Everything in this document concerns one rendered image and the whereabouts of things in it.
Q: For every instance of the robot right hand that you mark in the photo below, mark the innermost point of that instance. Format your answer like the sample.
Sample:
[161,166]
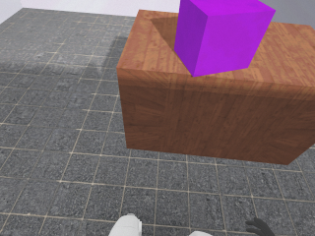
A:
[259,223]

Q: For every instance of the robot left thigh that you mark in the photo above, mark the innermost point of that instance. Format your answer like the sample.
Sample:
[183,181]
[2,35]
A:
[127,225]

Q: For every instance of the pedestal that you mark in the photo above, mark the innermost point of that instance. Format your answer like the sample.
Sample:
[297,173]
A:
[263,113]

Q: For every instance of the carton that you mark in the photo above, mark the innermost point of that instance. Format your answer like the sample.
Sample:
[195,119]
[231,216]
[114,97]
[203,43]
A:
[216,36]

